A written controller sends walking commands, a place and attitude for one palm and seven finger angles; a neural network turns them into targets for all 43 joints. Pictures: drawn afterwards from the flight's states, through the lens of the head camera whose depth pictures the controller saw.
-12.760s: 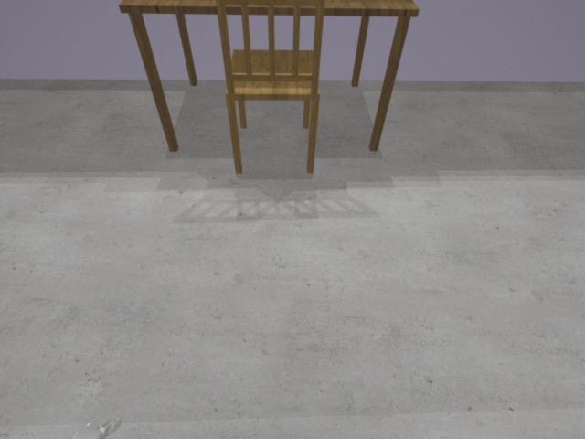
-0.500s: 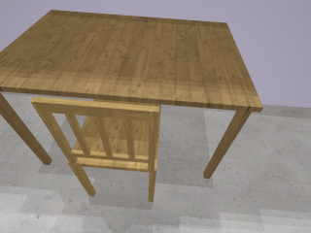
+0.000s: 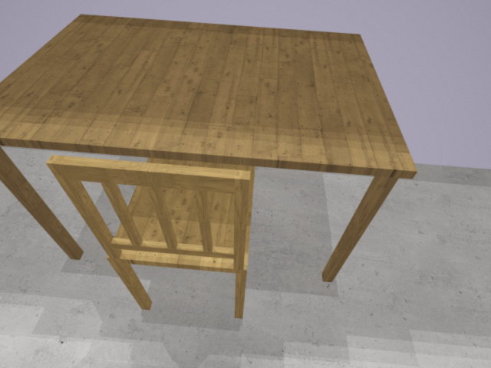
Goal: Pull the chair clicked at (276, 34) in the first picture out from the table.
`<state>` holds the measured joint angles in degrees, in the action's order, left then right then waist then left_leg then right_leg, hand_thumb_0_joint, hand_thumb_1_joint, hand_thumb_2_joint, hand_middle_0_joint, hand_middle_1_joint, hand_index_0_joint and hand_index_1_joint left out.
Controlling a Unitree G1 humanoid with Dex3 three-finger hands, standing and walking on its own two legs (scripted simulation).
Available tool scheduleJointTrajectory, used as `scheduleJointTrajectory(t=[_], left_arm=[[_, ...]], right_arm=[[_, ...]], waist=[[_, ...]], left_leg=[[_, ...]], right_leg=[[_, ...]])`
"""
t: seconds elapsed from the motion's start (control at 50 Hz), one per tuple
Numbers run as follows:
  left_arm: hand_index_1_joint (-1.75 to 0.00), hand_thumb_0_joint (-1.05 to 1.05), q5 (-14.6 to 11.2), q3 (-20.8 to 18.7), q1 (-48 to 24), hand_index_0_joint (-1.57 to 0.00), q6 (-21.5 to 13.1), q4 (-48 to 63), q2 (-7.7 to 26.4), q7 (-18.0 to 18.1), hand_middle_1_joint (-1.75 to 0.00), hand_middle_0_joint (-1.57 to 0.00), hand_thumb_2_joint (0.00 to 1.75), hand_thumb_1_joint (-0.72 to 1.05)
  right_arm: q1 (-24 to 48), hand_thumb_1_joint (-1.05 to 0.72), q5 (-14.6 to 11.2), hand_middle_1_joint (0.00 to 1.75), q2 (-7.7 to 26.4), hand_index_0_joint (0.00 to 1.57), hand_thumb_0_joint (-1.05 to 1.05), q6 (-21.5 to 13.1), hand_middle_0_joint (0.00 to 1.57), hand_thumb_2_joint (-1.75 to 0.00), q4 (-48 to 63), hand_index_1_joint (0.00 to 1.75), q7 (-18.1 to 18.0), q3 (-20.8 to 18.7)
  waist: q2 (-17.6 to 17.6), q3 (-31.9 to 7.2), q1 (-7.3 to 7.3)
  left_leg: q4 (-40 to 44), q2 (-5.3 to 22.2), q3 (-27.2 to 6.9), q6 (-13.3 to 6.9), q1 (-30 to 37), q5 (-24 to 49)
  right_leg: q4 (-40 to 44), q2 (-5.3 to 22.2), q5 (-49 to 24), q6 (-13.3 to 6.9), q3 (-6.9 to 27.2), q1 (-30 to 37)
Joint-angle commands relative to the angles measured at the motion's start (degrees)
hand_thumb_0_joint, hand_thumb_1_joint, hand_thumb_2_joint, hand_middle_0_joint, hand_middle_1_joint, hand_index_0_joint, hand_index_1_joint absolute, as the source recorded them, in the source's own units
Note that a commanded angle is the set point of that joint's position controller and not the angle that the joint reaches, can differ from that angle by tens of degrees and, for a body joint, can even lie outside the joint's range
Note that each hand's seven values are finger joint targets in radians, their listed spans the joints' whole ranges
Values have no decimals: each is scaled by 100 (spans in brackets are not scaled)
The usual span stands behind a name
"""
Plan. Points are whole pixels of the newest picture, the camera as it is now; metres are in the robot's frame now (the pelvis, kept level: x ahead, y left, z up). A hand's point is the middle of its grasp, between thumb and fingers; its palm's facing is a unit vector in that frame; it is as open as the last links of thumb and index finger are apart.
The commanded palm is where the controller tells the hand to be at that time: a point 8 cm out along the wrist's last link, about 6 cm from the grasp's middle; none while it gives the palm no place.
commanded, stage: shuffle to correct the standing spot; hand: left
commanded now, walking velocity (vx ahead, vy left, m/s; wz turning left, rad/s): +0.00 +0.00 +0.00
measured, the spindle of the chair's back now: (164, 218) +0.44 +0.22 -0.11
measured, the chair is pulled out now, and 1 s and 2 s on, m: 0.00 0.00 0.00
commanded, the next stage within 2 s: come to a stop and stand still in 0.26 s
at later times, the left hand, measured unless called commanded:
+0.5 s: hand out of the picture -0.03 +0.13 -0.18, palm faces -0.02 -0.97 -0.22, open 7.3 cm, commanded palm none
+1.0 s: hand out of the picture -0.06 +0.13 -0.18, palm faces +0.06 -0.98 -0.21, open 7.3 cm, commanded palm none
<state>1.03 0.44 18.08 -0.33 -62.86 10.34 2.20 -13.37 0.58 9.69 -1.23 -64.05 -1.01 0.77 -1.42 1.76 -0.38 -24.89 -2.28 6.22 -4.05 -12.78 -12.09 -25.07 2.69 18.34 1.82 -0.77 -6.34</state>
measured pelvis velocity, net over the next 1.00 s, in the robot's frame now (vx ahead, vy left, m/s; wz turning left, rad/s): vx -0.03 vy -0.04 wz -0.01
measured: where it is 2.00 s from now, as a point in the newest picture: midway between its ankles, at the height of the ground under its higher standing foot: outside the picture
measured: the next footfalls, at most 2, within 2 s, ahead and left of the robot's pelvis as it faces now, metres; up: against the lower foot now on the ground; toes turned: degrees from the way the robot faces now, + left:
left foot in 1.00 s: +0.02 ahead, +0.06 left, +0.00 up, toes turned +2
right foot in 1.46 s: -0.07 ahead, -0.08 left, +0.00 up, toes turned +1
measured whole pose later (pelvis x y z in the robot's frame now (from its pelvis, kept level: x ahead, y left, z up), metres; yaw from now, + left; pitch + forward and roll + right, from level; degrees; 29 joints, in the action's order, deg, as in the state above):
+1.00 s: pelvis -0.03 -0.04 -0.01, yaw -1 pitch -1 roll +0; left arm 1.2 -0.5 21.1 -0.8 -59.8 7.5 3.3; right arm -9.1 0.5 10.4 1.0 -55.4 -1.3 -1.5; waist 0.7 3.4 -1.6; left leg -33.5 0.1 2.7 0.1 -15.4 -16.0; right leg -32.9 0.4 18.5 -1.6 -5.0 -12.8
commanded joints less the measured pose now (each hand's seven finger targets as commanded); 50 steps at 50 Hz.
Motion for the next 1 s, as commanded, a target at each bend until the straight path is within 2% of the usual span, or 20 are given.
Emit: scheduleJointTrajectory(t=[0.0,0.12,0.2,0.26,0.36,0.42,0.44,0.46,0.48,0.5,0.54,0.62,0.66,0.72,0.82,0.88,0.9,0.92,0.94,0.98], left_arm=[[-30,0,-4,-74,410,-20,-97,130,598,42,-30,-20,90,90],[-30,0,-20,-29,521,-20,-62,46,468,39,-30,-20,90,90],[-30,0,1,-76,561,-20,47,75,426,14,-30,-20,90,90],[-30,0,32,-127,603,-20,143,148,404,-27,-30,-20,90,90],[-30,0,84,-249,500,-20,289,363,307,-91,-30,-20,90,90],[-30,0,55,-200,998,-20,109,173,52,-93,-30,-20,90,90],[-30,0,77,-199,1039,-20,29,106,179,-61,-30,-20,90,90],[-30,0,70,-184,895,-20,-49,105,466,-15,-30,-20,90,90],[-30,0,33,-189,649,-20,-65,210,694,4,-30,-20,90,90],[-30,0,18,-186,464,-20,-104,287,703,14,-30,-20,90,90],[-30,0,26,-157,452,-20,-162,267,508,43,-30,-20,90,90],[-30,0,26,-162,903,-20,-247,152,569,70,-30,-20,90,90],[-30,0,30,-195,1053,-20,-218,124,651,115,-30,-20,90,90],[-30,0,43,-241,1028,-20,-152,171,700,143,-30,-20,90,90],[-30,0,78,-289,762,-20,-71,346,706,137,-30,-20,90,90],[-30,0,86,-298,450,-20,-43,450,744,107,-30,-20,90,90],[-30,0,58,-257,840,-20,-192,432,628,281,-30,-20,90,90],[-30,0,42,-341,405,-20,-239,677,1058,250,-30,-20,90,90],[-30,0,-7,-335,428,-20,-241,782,930,227,-30,-20,90,90],[-30,0,-46,-290,386,-20,-188,825,713,212,-30,-20,90,90]], right_arm=[[-224,-90,-24,30,732,20,0,-108,20,-90,161,30,-33,-122],[-268,-90,-31,30,564,20,0,-86,20,-90,65,30,-54,-103],[-369,-90,2,30,678,20,0,-46,20,-90,65,30,-118,-182],[-406,-90,22,30,826,20,0,7,20,-90,92,30,-181,-278],[-451,-90,80,30,989,20,0,77,20,-90,251,30,-230,-434],[-17,-90,65,30,740,20,0,73,20,-90,310,30,-126,-339],[-77,-90,27,30,522,20,0,85,20,-90,302,30,-84,-311],[-78,-90,-26,30,172,20,0,115,20,-90,360,30,-48,-213],[-67,-90,2,30,108,20,0,135,20,-90,398,30,-4,-173],[-52,-90,35,30,203,20,0,152,20,-90,348,30,25,-188],[-136,-90,47,30,195,20,0,153,20,-90,236,30,14,-158],[-322,-90,-22,30,154,20,0,95,20,-90,188,30,-17,-140],[-229,-90,-52,30,195,20,0,153,20,-90,292,30,-48,-158],[-53,-90,-56,30,259,20,0,237,20,-90,465,30,-51,-212],[109,-90,-56,30,230,20,0,299,20,-90,674,30,-10,-252],[-94,-90,-54,30,147,20,0,252,20,-90,670,30,16,-228],[350,-90,18,30,402,20,0,143,20,-90,1174,30,-18,-244],[8,-90,-32,30,337,20,0,135,20,-90,1226,30,-15,-274],[-234,-90,-4,30,282,20,0,84,20,-90,1124,30,-57,-292],[-285,-90,-35,30,580,20,0,82,20,-90,1160,30,-72,-327]], waist=[[99,-33,12],[18,166,17],[280,167,61],[543,175,66],[952,-108,113],[622,-369,-242],[30,-338,-212],[-946,-166,-107],[-1129,142,-82],[-1060,349,-83],[-810,710,-42],[-265,18,-147],[-400,-108,-200],[-557,-118,-236],[-624,25,-181],[-657,-15,-12],[260,4,-45],[270,-437,312],[205,-829,226],[-314,-1021,147]], left_leg=[[504,846,-894,95,475,942],[601,937,-932,99,447,799],[644,1181,-1097,52,533,1095],[719,1493,-1355,-104,526,1052],[956,2152,-1833,-654,180,549],[554,1499,-988,-191,-466,-572],[26,1011,-629,104,-812,-1011],[-536,497,-267,353,-1001,-1288],[-843,386,-206,405,-991,-1299],[-1215,471,-323,389,-924,-1231],[-1586,452,-438,372,-1154,-952],[-1753,334,-292,494,-1333,-1189],[-1949,327,-326,544,-1405,-1228],[-2164,289,-358,596,-1472,-1251],[-2054,333,-451,588,-1124,-1131],[-926,310,-339,543,-236,-605],[-1360,106,-363,563,-570,-884],[-988,107,-253,470,-468,-719],[-523,188,-189,317,-197,-218],[-530,653,-726,181,169,1468]], right_leg=[[394,388,-933,-272,257,-439],[472,310,-778,-232,193,-534],[179,179,-673,-194,14,-747],[-190,58,-346,-205,-96,-1046],[-1948,52,1020,-272,26,-1492],[-311,14,-82,-237,-163,-281],[445,235,-166,-226,239,9],[1159,939,571,-401,1225,-283],[1654,1395,1118,-598,1689,-784],[1808,1426,1351,-741,1766,-1130],[1604,1311,-183,-671,1597,-948],[420,1337,-4970,-809,822,548],[133,1430,-5970,-874,759,780],[53,1523,-6009,-1138,829,761],[265,1554,-4396,-1371,881,10],[246,1335,-2914,-1146,703,-607],[-48,1248,-6113,-831,1455,-111],[-588,1369,-6812,-883,1006,390],[-1047,1231,-6511,-796,717,444],[-988,751,-4306,-569,270,199]])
